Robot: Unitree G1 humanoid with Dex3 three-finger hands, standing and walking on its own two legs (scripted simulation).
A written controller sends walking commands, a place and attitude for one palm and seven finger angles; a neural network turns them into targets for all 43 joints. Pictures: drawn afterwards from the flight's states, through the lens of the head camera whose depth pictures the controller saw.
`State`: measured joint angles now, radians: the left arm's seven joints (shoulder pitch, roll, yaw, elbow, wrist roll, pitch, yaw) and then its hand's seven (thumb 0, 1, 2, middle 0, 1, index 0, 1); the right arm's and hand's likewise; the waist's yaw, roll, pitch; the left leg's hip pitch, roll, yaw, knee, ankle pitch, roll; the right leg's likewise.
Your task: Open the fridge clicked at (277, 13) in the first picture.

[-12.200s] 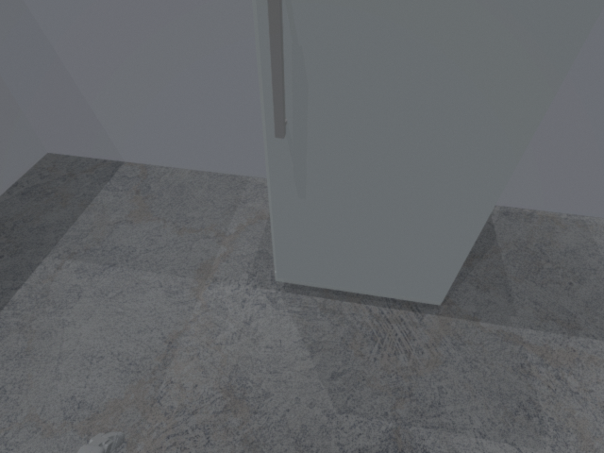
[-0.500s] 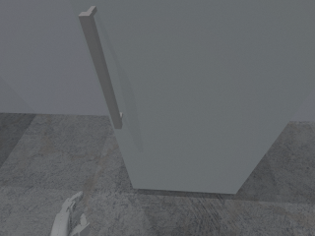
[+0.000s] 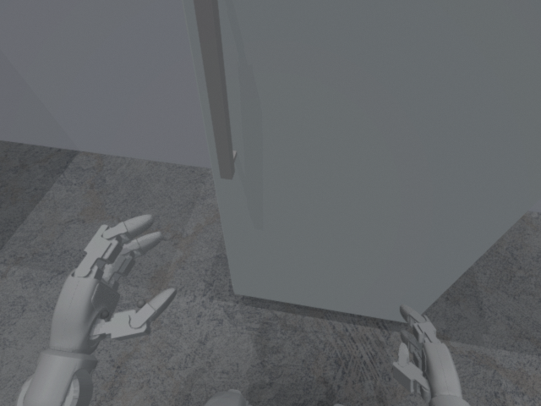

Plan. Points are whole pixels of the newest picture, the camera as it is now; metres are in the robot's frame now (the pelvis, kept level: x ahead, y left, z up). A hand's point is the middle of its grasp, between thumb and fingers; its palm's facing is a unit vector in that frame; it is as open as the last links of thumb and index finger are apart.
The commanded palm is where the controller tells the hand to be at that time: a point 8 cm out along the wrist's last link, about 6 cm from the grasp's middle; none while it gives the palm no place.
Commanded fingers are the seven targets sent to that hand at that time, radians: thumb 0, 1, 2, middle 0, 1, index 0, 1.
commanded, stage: raise the hand to about handle height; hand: left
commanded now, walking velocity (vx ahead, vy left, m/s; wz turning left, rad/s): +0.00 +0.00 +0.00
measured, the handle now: (221, 81) +0.51 +0.14 +0.21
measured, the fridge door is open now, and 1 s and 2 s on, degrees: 0 0 0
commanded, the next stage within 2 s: move the hooked fingers beside the handle in 1.46 s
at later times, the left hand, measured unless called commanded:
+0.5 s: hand (99, 228) +0.27 +0.24 +0.15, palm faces -0.02 -0.99 -0.10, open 12.8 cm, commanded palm +0.24 +0.30 +0.17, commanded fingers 0.00 -0.45 0.32 -0.30 -1.17 -0.30 -1.17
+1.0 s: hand (33, 133) +0.31 +0.29 +0.26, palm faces +0.07 -0.99 -0.11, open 14.0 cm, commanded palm +0.27 +0.32 +0.24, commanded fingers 0.00 -0.50 0.30 -0.30 -1.20 -0.30 -1.20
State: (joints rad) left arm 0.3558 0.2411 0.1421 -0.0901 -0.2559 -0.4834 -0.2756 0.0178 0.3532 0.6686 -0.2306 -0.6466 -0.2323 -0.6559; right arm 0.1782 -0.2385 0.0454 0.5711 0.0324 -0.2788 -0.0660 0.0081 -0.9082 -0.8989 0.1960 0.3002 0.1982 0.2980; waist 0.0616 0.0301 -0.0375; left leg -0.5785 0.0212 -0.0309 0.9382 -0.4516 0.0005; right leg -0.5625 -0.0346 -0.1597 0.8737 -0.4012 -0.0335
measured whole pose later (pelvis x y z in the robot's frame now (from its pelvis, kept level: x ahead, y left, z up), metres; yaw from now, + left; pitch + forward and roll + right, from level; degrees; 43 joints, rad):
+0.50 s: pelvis +0.03 +0.02 +0.03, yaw -2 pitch +1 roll -1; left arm 0.19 0.35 0.32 -0.05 -0.32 -0.07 -0.36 0.00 -0.23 0.42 -0.28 -1.02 -0.28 -1.03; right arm 0.23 -0.28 0.03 0.63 0.05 -0.34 -0.11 0.01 -0.91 -0.90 0.20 0.30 0.20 0.30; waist 0.04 0.04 -0.03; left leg -0.30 0.00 0.03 0.66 -0.37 0.03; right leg -0.32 -0.04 -0.10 0.61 -0.31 0.00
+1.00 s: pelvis +0.03 +0.01 +0.05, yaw -2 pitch -3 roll -1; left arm -0.19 0.50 0.50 0.13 -0.33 0.15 -0.45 -0.01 -0.50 0.30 -0.30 -1.19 -0.30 -1.20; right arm 0.22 -0.26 0.10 0.64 0.08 -0.26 -0.11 0.01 -0.90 -0.90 0.20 0.30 0.20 0.30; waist 0.07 0.06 -0.01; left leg -0.15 0.00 0.02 0.49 -0.28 0.02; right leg -0.17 -0.02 -0.11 0.45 -0.23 -0.01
